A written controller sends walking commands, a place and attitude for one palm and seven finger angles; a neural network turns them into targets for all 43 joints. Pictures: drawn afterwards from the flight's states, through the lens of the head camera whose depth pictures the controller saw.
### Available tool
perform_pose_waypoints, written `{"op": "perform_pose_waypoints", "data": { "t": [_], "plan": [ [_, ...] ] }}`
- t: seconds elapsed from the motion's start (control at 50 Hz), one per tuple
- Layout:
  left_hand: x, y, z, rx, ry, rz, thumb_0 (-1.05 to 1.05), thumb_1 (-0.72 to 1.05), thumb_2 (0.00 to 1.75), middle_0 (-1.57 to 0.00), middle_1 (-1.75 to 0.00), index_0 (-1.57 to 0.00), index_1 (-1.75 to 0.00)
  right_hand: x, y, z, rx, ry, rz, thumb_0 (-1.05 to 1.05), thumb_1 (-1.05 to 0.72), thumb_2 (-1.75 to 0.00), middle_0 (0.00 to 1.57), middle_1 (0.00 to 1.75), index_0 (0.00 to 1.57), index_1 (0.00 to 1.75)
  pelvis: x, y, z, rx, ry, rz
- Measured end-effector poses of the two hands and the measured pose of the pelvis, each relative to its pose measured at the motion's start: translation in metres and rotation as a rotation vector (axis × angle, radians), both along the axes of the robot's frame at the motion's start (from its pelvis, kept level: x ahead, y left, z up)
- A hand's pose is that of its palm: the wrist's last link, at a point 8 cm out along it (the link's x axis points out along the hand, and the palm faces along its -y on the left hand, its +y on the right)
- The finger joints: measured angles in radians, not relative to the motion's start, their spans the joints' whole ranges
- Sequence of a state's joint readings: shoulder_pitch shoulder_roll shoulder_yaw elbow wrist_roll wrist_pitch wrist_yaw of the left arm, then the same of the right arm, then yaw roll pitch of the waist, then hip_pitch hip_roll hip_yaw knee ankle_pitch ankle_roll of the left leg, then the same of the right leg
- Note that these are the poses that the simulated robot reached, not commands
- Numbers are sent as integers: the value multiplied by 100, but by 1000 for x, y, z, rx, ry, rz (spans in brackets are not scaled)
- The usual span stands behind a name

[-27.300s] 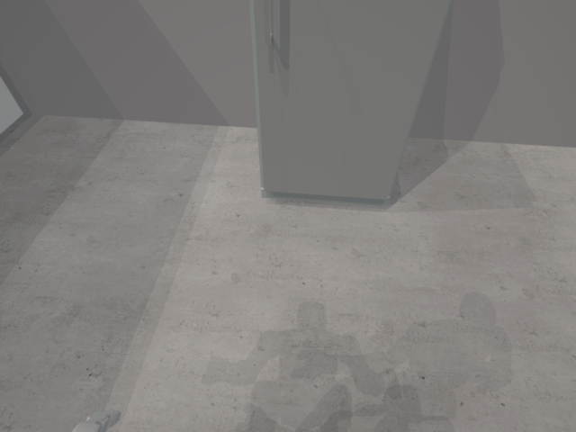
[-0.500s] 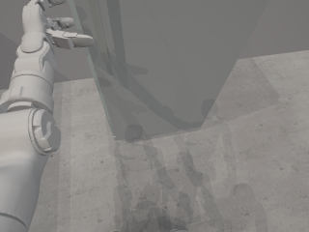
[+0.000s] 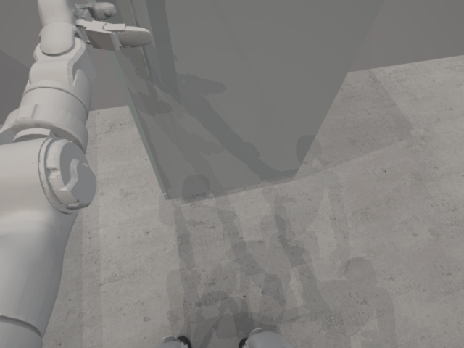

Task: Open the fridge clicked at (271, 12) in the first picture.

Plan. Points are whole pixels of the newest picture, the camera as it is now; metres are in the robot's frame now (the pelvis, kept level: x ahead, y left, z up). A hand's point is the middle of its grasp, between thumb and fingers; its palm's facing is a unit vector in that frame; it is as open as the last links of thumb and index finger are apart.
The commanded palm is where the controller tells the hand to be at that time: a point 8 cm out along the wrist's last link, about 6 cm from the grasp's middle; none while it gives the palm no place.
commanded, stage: feel for the door with the fingertips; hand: left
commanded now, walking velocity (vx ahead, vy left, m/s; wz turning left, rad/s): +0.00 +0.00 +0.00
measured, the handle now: out of the picture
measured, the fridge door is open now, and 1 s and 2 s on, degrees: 0 0 0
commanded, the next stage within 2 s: slide the fingers in behind the handle in 0.58 s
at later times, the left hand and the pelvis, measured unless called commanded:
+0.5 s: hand (102, 4) +0.60 +0.09 +0.21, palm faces +0.08 -1.00 +0.00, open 13.9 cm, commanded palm +0.58 +0.13 +0.20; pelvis +0.02 +0.01 +0.00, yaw +0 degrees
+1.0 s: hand (104, 9) +0.60 +0.09 +0.21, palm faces +0.09 -1.00 +0.00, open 14.0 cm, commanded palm +0.57 +0.13 +0.20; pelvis +0.01 +0.00 +0.00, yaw +0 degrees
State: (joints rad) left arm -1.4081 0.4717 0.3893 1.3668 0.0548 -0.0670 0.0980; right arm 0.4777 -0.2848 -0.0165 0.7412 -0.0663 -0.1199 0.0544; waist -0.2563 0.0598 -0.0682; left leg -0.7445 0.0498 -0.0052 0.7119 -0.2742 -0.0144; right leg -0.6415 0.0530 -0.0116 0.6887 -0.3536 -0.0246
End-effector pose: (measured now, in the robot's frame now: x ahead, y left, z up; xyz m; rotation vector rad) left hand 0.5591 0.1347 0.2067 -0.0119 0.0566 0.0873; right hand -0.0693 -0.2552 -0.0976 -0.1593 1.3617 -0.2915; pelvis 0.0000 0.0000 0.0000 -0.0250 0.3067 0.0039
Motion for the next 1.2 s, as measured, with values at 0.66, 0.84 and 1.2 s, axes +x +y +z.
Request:
{"op": "perform_pose_waypoints", "data": {
  "t": [0.66, 0.84, 1.2],
  "plan": [
    [20, 5, 6, 14, -2, 3, -1, -50, 30, -30, -120, -31, -120, -2, 14, 5, 15, 56, -18, 0, -91, -90, 20, 30, 20, 30, 15, 8, 1, -9, 24, 1],
    [16, 4, 5, 19, 3, 1, -1, -50, 30, -30, -120, -30, -120, -6, 12, 4, 23, 65, -19, 0, -91, -90, 20, 30, 20, 30, 12, 5, 1, -6, 20, 0],
    [3, 2, 0, 16, 9, -12, -1, -50, 30, -30, -120, -30, -120, -11, 4, 6, 8, 60, -26, 0, -91, -90, 20, 30, 20, 30, 9, 2, 2, -7, -3, 4]
  ]
}}
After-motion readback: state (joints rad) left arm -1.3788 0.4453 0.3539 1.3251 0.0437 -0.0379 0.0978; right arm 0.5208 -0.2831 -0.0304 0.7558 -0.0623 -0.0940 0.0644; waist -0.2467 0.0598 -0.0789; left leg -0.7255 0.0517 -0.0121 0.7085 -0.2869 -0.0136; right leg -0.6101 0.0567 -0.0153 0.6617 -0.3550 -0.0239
